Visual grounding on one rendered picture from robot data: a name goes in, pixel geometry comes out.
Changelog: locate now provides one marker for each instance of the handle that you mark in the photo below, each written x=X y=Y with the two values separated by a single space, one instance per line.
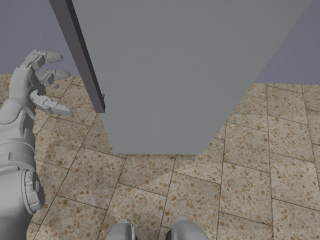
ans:
x=67 y=19

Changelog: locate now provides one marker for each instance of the fridge door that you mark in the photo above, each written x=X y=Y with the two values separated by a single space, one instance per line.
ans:
x=173 y=71

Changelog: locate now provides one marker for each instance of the robot right shin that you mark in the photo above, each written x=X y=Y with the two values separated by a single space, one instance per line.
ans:
x=181 y=219

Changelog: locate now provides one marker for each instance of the robot left upper arm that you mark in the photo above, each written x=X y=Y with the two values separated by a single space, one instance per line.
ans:
x=21 y=196

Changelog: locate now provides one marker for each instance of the left robot hand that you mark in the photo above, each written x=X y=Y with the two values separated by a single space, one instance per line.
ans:
x=24 y=82

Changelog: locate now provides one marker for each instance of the robot left thigh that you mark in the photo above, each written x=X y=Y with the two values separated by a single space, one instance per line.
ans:
x=122 y=231

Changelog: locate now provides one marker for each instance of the robot left forearm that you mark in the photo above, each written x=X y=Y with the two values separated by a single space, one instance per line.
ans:
x=17 y=140

